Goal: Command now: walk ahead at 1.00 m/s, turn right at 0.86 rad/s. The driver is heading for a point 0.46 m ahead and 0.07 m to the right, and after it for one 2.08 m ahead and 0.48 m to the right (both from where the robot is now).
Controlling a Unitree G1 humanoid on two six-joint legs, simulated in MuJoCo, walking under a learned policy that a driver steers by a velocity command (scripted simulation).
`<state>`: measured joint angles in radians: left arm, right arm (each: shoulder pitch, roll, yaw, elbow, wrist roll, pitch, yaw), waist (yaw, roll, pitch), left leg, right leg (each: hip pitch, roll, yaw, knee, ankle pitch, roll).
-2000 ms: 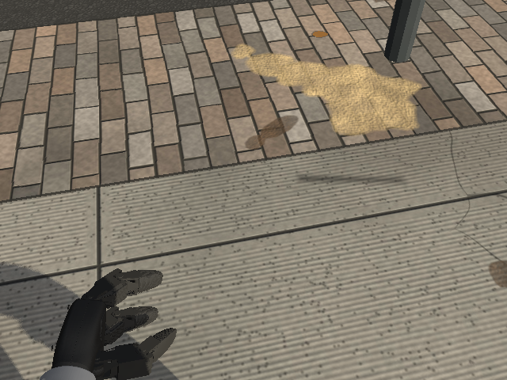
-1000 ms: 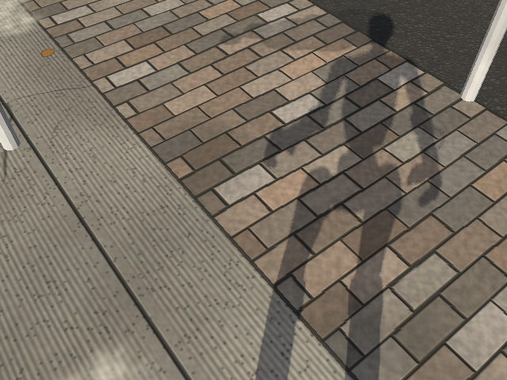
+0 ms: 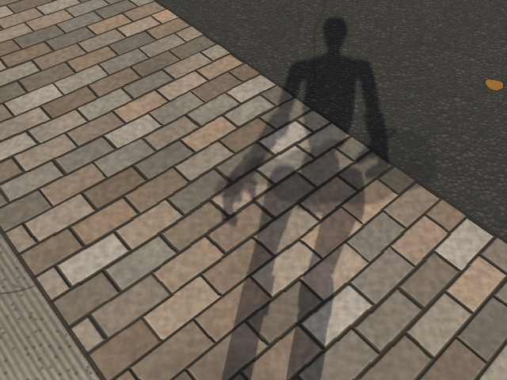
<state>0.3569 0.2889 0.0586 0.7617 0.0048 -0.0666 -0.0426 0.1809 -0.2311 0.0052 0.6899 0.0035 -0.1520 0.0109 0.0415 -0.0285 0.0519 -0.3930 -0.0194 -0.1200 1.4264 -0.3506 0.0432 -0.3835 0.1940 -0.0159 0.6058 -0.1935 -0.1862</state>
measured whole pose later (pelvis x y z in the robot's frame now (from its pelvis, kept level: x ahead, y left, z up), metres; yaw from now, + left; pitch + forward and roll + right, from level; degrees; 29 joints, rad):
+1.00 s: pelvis +0.61 +0.01 +0.02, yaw -32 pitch +1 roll -2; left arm 0.09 0.25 0.04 0.69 0.03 0.01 0.03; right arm 0.16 -0.30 -0.03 0.77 0.02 0.05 -0.01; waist -0.01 0.02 0.07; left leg -0.50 0.11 0.01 0.92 -0.38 -0.07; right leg -0.35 -0.01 -0.15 0.48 -0.14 -0.06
